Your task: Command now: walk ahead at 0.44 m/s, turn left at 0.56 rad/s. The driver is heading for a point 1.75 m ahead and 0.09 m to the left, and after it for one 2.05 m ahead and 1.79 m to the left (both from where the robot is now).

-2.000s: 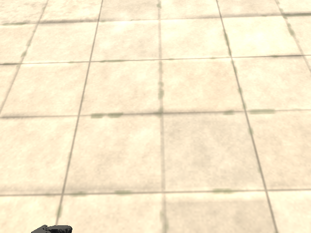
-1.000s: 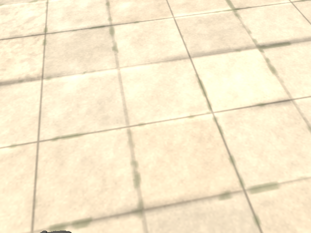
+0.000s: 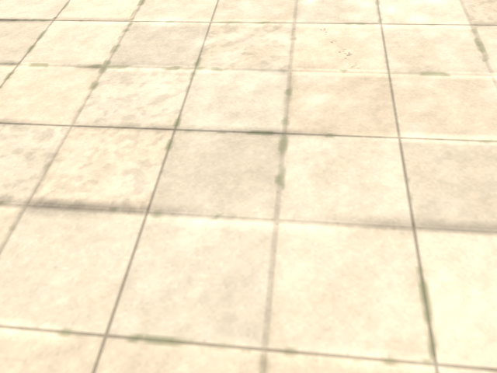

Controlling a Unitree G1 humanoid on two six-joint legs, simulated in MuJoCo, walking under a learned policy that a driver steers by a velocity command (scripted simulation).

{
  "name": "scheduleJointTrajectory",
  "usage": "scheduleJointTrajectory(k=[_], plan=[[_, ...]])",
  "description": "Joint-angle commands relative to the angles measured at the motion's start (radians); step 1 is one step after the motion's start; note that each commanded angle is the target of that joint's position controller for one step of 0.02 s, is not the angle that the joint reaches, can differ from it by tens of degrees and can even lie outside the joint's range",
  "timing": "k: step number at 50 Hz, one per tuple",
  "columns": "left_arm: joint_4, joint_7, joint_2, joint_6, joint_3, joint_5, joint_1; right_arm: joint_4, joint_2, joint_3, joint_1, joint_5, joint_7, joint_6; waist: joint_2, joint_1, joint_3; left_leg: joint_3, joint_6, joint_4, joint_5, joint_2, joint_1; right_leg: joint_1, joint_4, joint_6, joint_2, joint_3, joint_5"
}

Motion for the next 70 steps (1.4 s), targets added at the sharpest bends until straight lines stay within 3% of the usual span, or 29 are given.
scheduleJointTrajectory(k=[1,6,13,16,17,18,19,20,21,22,23,24,29,34,39,42,44,45,46,47,48,49,50,53,57,63,68,69,70], plan=[[-0.049,0.011,0.128,-0.011,0.03,-0.002,0.013,-0.084,-0.082,-0.026,-0.06,-0.005,0.014,-0.027,-0.164,0.021,0.105,-0.021,-0.035,0.166,0.107,0.108,-0.378,0.237,-0.276,-0.125,-0.273,0.291,-0.154],[-0.019,0.005,0.133,-0.014,0.029,0.011,0.06,-0.116,-0.037,-0.012,-0.139,0.004,0.026,-0.024,-0.148,0.051,0.119,0.027,-0.07,0.083,0.269,0.135,-0.331,0.205,-0.301,-0.137,-0.241,0.068,0.106],[0.04,-0.003,0.187,0.005,0.043,-0.02,0.112,-0.166,-0.002,0.008,-0.286,0.012,0.07,-0.032,-0.139,0.088,0.174,0.138,-0.016,-0.24,0.288,0.139,-0.197,0.266,-0.278,-0.119,-0.273,-0.087,0.261],[0.051,0.001,0.229,0.018,0.058,-0.034,0.102,-0.166,-0.049,-0.014,-0.227,0.003,0.075,-0.029,-0.173,0.019,0.102,0.214,0.053,-0.301,0.168,0.059,0.001,0.307,-0.108,-0.09,-0.279,-0.163,0.783],[0.061,0.003,0.229,0.021,0.056,-0.039,0.115,-0.137,-0.076,-0.033,-0.105,0.002,0.07,-0.028,-0.162,-0.056,0.023,0.221,0.091,-0.354,0.193,0.018,0.202,0.271,0.045,-0.079,-0.27,-0.183,0.944],[0.068,0.004,0.207,0.016,0.043,-0.036,0.133,-0.092,-0.116,-0.059,0.061,0.007,0.052,-0.024,-0.13,-0.143,-0.066,0.185,0.13,-0.405,0.274,0.006,0.485,0.138,0.235,-0.057,-0.244,-0.201,0.912],[0.033,-0.003,0.126,0.003,0.013,-0.002,0.152,-0.061,-0.205,-0.08,0.197,0.002,0.027,-0.014,0.048,-0.17,-0.194,-0.149,0.21,-0.396,0.243,0.238,0.865,-0.21,0.585,-0.014,-0.172,-0.202,0.347],[0.021,-0.016,0.06,-0.022,-0.019,-0.01,0.212,-0.066,-0.246,-0.072,0.192,0.004,0.026,-0.024,0.222,-0.11,-0.391,-0.675,0.369,-0.56,0.115,0.489,1.012,-0.43,0.889,0.016,-0.013,-0.048,-0.325],[0.015,-0.023,0.171,-0.038,0.016,-0.051,0.097,-0.061,-0.161,-0.048,0.186,-0.013,0.031,-0.033,0.08,-0.169,-0.34,-0.583,0.315,-0.601,0.091,0.466,0.936,-0.499,0.949,0.003,-0.058,0.076,-0.275],[-0.017,-0.025,0.169,-0.044,0.014,-0.072,0.009,-0.041,-0.136,-0.038,0.146,-0.017,0.03,-0.043,0.074,-0.154,-0.176,-0.401,0.274,-0.608,0.163,0.427,0.778,-0.532,0.927,-0.011,-0.092,0.052,-0.212],[-0.014,-0.017,0.147,-0.042,0.011,-0.056,-0.008,-0.027,-0.112,-0.029,0.081,-0.014,0.031,-0.053,0.006,-0.104,-0.084,-0.286,0.238,-0.63,0.237,0.38,0.62,-0.498,0.841,-0.011,-0.135,0.047,-0.129],[-0.003,-0.014,0.147,-0.031,0.017,-0.037,0.002,-0.025,-0.071,-0.018,0.029,-0.019,0.033,-0.062,0.03,-0.064,-0.036,-0.2,0.222,-0.657,0.305,0.342,0.513,-0.448,0.784,-0.008,-0.16,0.053,-0.077],[0.025,-0.01,0.077,0.029,0.013,-0.037,0.045,0.025,-0.054,-0.021,-0.029,-0.034,0.03,-0.107,0.021,0.002,0.069,0.024,0.208,-0.796,0.427,0.309,0.334,-0.406,0.671,0.028,-0.153,0.089,0.081],[-0.013,-0.033,0.046,0.013,0.002,-0.028,-0.09,0.066,-0.072,-0.024,-0.012,-0.032,0.011,-0.109,0.005,-0.041,0.116,0.186,0.153,-0.827,0.466,0.272,0.373,-0.408,0.345,0.018,-0.112,0.045,0.374],[-0.087,-0.067,0.034,0.012,-0.01,-0.028,-0.228,0.122,-0.111,-0.038,0.07,-0.01,-0.002,-0.08,-0.018,-0.096,0.162,0.229,0.137,-0.786,0.544,0.343,0.577,-0.483,0.179,-0.029,-0.092,-0.008,0.33],[-0.122,-0.084,0.066,0.017,0.006,-0.026,-0.214,0.124,-0.149,-0.05,0.056,-0.003,-0.016,-0.05,0.022,-0.058,0.109,0.267,0.104,-0.639,0.916,0.357,0.665,-0.405,0.161,-0.078,-0.027,-0.085,0.169],[-0.1,-0.08,0.13,0.027,0.041,-0.027,-0.048,0.118,-0.169,-0.052,0.037,-0.002,-0.027,-0.033,0.05,0.043,-0.006,0.296,0.071,-0.369,1.154,0.331,0.637,-0.161,0.157,-0.129,0.055,-0.133,0.093],[-0.066,-0.066,0.189,0.031,0.073,-0.029,0.113,0.111,-0.155,-0.042,0.029,-0.002,-0.033,-0.034,0.013,0.131,-0.091,0.312,0.033,-0.123,1.029,0.288,0.488,0.112,0.094,-0.172,0.063,-0.08,0.149],[-0.056,-0.047,0.304,0.035,0.1,-0.032,0.185,0.069,-0.037,-0.005,0.126,-0.035,-0.024,-0.053,-0.229,0.076,-0.206,0.296,-0.032,0.262,0.317,0.153,0.084,0.5,0.085,-0.319,-0.19,0.362,0.126],[-0.084,-0.053,0.288,0.021,0.087,-0.034,0.179,0.051,-0.02,0.017,0.12,-0.029,-0.005,-0.094,-0.249,0.063,-0.358,0.066,-0.05,0.479,-0.241,-0.007,-0.162,0.682,-0.104,-0.464,-0.337,0.849,-0.022],[-0.085,-0.054,0.212,0.015,0.067,-0.023,0.168,0.031,-0.104,-0.006,-0.002,0.014,0.012,-0.122,-0.149,0.113,-0.276,-0.025,-0.023,0.496,-0.169,0.065,-0.263,0.639,-0.151,-0.39,-0.308,0.737,-0.052],[-0.087,-0.051,0.181,0.01,0.058,-0.024,0.113,0.009,-0.103,-0.001,-0.056,0.025,0.015,-0.137,-0.094,0.086,-0.143,-0.009,-0.004,0.417,-0.079,0.11,-0.277,0.495,-0.157,-0.343,-0.269,0.596,-0.004],[-0.1,-0.05,0.156,0.01,0.049,-0.026,0.042,0.014,-0.093,-0.001,-0.067,0.003,0.008,-0.141,-0.018,0.037,-0.056,0.004,-0.006,0.317,-0.021,0.152,-0.233,0.336,-0.163,-0.311,-0.227,0.487,0.099],[-0.135,-0.038,0.121,0.01,0.035,-0.011,-0.043,0.026,-0.092,-0.012,-0.024,-0.028,0.003,-0.109,-0.061,-0.039,0.003,0.018,-0.045,0.183,0.057,0.187,-0.086,0.105,-0.221,-0.301,-0.157,0.354,0.299],[-0.117,-0.015,0.163,0.011,0.046,-0.02,-0.01,0.003,-0.046,0.005,-0.11,-0.035,-0.005,-0.086,-0.081,-0.02,0.045,0.054,-0.104,-0.064,0.234,0.161,-0.064,-0.018,-0.234,-0.272,-0.097,0.238,0.35],[-0.079,-0.004,0.17,0.031,0.052,-0.034,0.071,-0.038,-0.052,0.008,-0.28,-0.01,0.015,-0.106,-0.129,0.051,0.052,0.034,-0.101,-0.392,0.44,0.088,0.043,0.01,-0.165,-0.209,-0.091,0.296,0.15],[-0.07,-0.002,0.124,0.039,0.041,-0.02,0.062,0.012,-0.108,-0.023,-0.116,-0.017,0.026,-0.129,-0.173,-0.033,0.006,0.068,-0.006,-0.485,0.33,0.085,0.218,0.129,0.025,-0.158,-0.115,0.34,0.282],[-0.076,-0.006,0.08,0.037,0.023,-0.013,0.067,0.028,-0.141,-0.034,-0.006,-0.033,0.022,-0.134,-0.131,-0.082,-0.094,-0.007,0.051,-0.466,0.31,0.167,0.405,0.086,0.221,-0.126,-0.064,0.281,0.3],[-0.085,-0.005,0.028,0.029,0.005,-0.02,0.194,0.048,-0.231,-0.056,0.116,-0.047,0.021,-0.131,0.104,-0.062,-0.242,-0.373,0.211,-0.487,0.217,0.36,0.746,-0.184,0.563,-0.048,0.067,0.165,0.081]])
Velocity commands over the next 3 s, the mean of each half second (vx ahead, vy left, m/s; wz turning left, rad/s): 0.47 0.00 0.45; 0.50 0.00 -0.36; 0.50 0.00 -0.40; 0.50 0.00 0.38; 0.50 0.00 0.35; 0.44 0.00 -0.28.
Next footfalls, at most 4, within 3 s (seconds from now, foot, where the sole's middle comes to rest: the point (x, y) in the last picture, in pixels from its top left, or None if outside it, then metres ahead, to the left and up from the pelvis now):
0.36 left None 0.30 0.19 -0.78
0.90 right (269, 335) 0.65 0.03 -0.78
1.38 left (215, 250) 0.94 0.20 -0.78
1.84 right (293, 206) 1.13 -0.06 -0.78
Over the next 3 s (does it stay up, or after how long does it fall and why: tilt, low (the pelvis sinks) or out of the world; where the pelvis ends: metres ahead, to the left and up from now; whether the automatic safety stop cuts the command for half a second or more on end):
stays up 1.61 0.13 -0.01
